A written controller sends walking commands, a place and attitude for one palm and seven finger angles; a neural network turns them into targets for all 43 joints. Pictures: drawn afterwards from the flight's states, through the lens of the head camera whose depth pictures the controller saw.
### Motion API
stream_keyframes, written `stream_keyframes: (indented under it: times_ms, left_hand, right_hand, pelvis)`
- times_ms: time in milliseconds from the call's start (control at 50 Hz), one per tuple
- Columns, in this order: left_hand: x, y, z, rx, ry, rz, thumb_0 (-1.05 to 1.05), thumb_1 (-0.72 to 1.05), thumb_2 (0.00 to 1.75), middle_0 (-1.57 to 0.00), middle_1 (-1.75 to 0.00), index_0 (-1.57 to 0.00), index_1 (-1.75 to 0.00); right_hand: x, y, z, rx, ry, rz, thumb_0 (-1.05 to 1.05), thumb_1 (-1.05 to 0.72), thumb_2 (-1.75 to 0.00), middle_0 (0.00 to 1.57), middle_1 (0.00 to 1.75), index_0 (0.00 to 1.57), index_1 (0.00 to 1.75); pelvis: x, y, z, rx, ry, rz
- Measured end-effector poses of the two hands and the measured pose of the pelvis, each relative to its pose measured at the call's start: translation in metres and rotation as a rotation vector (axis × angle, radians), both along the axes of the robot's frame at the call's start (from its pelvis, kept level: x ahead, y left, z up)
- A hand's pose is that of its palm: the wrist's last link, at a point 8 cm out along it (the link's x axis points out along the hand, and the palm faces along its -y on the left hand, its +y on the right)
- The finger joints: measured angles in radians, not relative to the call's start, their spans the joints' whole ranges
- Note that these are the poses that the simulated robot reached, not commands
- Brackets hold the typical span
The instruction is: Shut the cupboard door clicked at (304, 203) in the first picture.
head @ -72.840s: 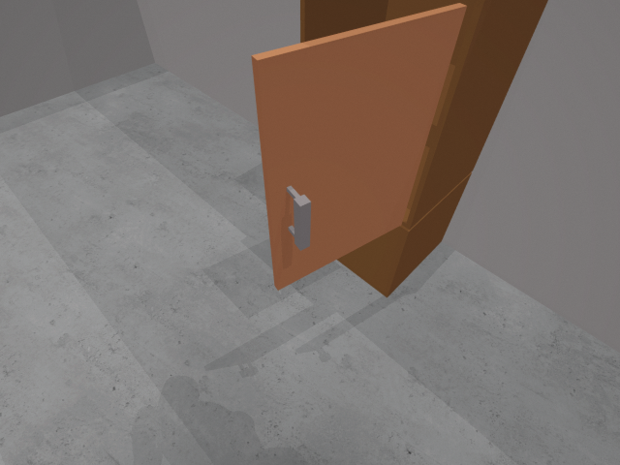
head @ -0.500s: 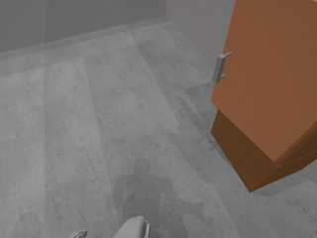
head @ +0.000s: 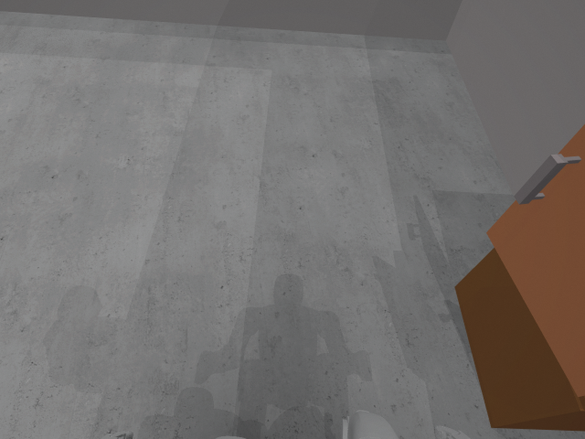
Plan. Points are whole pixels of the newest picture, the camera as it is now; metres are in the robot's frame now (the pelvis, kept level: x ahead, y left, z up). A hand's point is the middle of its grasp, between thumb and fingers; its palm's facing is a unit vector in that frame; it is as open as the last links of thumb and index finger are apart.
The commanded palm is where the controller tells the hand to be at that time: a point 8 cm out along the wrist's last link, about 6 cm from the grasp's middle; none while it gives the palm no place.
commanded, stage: walk to a spot facing it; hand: left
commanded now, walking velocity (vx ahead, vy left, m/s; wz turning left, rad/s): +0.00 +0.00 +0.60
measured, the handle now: (547, 179) +0.64 -0.51 -0.07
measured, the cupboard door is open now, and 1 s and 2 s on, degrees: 10 10 10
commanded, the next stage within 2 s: turn to face it in 1.46 s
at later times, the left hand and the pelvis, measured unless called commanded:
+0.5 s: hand out of the picture +0.02 +0.16 -0.16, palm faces +0.36 -0.91 -0.21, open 7.4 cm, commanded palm none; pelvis +0.00 -0.04 +0.00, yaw +21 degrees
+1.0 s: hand out of the picture +0.12 +0.26 -0.15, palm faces +0.51 -0.83 -0.24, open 7.4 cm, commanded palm none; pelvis +0.12 +0.03 -0.01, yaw +32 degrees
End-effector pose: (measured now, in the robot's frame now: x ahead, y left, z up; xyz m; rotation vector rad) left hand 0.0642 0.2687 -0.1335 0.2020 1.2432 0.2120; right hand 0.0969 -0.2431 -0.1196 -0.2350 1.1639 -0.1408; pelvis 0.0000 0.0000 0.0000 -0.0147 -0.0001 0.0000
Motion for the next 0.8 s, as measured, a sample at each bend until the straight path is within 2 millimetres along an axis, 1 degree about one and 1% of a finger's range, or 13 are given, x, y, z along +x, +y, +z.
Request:
stream_keyframes:
  times_ms: [100, 180, 220, 260, 380, 440, 480, 560, 620, 660, 680, 720, 800]
  left_hand:
    - [0.023, -0.015, 0.013, 0.018, -0.1, 0.004, 0.01, 0.91, 0.89, -0.2, -0.3, -0.19, -0.29]
    - [0.028, -0.035, 0.018, 0.048, -0.169, 0.013, 0.01, 0.91, 0.89, -0.2, -0.3, -0.2, -0.29]
    - [0.02, -0.045, 0.021, 0.058, -0.174, 0.022, 0.01, 0.91, 0.89, -0.2, -0.3, -0.2, -0.29]
    - [0.008, -0.053, 0.024, 0.054, -0.158, 0.047, 0.01, 0.91, 0.89, -0.2, -0.3, -0.2, -0.29]
    - [-0.028, -0.071, 0.021, 0.012, -0.103, 0.145, 0.01, 0.91, 0.89, -0.2, -0.3, -0.2, -0.3]
    - [-0.047, -0.074, 0.015, -0.017, -0.099, 0.217, 0.01, 0.9, 0.89, -0.2, -0.3, -0.2, -0.3]
    - [-0.064, -0.073, 0.009, -0.034, -0.092, 0.272, 0.01, 0.9, 0.89, -0.2, -0.3, -0.2, -0.3]
    - [-0.108, -0.061, -0.005, -0.055, -0.046, 0.388, 0.01, 0.91, 0.89, -0.2, -0.3, -0.2, -0.3]
    - [-0.144, -0.046, -0.022, -0.071, 0.023, 0.462, 0.01, 0.91, 0.89, -0.2, -0.3, -0.2, -0.3]
    - [-0.159, -0.037, -0.025, -0.073, 0.09, 0.477, 0.01, 0.91, 0.89, -0.2, -0.3, -0.2, -0.29]
    - [-0.161, -0.032, -0.023, -0.07, 0.109, 0.481, 0.01, 0.91, 0.89, -0.2, -0.3, -0.2, -0.29]
    - [-0.155, -0.021, -0.017, -0.061, 0.108, 0.492, 0.01, 0.91, 0.89, -0.2, -0.3, -0.2, -0.29]
    - [-0.119, 0.001, -0.001, -0.036, 0.023, 0.502, 0.01, 0.91, 0.89, -0.19, -0.3, -0.19, -0.29]
  right_hand:
    - [-0.015, -0.015, -0.011, 0.02, 0.053, 0.013, 0.01, -0.9, -0.9, 0.2, 0.3, 0.2, 0.3]
    - [-0.021, -0.037, -0.031, 0.045, 0.088, 0.018, 0.01, -0.9, -0.9, 0.2, 0.3, 0.2, 0.3]
    - [-0.021, -0.046, -0.037, 0.048, 0.105, 0.025, 0.01, -0.9, -0.9, 0.2, 0.3, 0.2, 0.3]
    - [-0.02, -0.052, -0.037, 0.048, 0.123, 0.041, 0.01, -0.9, -0.9, 0.2, 0.3, 0.2, 0.3]
    - [-0.016, -0.054, -0.026, 0.048, 0.165, 0.105, 0.01, -0.91, -0.9, 0.2, 0.3, 0.2, 0.3]
    - [-0.007, -0.047, -0.02, 0.035, 0.191, 0.167, 0.01, -0.91, -0.9, 0.19, 0.3, 0.2, 0.3]
    - [0.005, -0.037, -0.017, 0.024, 0.197, 0.218, 0.01, -0.91, -0.9, 0.19, 0.3, 0.2, 0.3]
    - [0.043, -0.006, -0.009, 0.001, 0.15, 0.333, 0.01, -0.91, -0.9, 0.19, 0.3, 0.2, 0.3]
    - [0.076, 0.022, -0.01, -0.015, 0.056, 0.405, 0.01, -0.91, -0.9, 0.2, 0.3, 0.2, 0.3]
    - [0.09, 0.036, -0.007, -0.018, 0.006, 0.423, 0.01, -0.91, -0.9, 0.2, 0.3, 0.2, 0.3]
    - [0.093, 0.042, -0.005, -0.019, -0.007, 0.428, 0.01, -0.91, -0.9, 0.2, 0.3, 0.2, 0.3]
    - [0.095, 0.05, -0.001, -0.02, -0.006, 0.439, 0.01, -0.91, -0.9, 0.2, 0.3, 0.2, 0.3]
    - [0.092, 0.059, -0.002, -0.016, 0.07, 0.458, 0.0, -0.91, -0.9, 0.2, 0.3, 0.2, 0.3]
  pelvis:
    - [-0.003, -0.015, -0.001, 0.007, 0.004, 0.054]
    - [-0.004, -0.035, -0.011, 0.028, 0.014, 0.103]
    - [-0.007, -0.041, -0.012, 0.026, 0.006, 0.13]
    - [-0.008, -0.044, -0.009, 0.029, 0.0, 0.165]
    - [-0.006, -0.051, 0.0, 0.04, 0.005, 0.256]
    - [-0.004, -0.049, 0.002, 0.034, 0.01, 0.312]
    - [-0.002, -0.046, 0.002, 0.03, 0.013, 0.349]
    - [0.002, -0.032, -0.002, 0.026, 0.019, 0.412]
    - [0.006, -0.014, -0.013, 0.013, 0.02, 0.444]
    - [0.011, -0.006, -0.015, 0.018, 0.012, 0.446]
    - [0.014, -0.002, -0.013, 0.017, 0.009, 0.451]
    - [0.022, 0.004, -0.008, 0.013, 0.004, 0.471]
    - [0.041, 0.014, 0.002, 0.013, -0.006, 0.511]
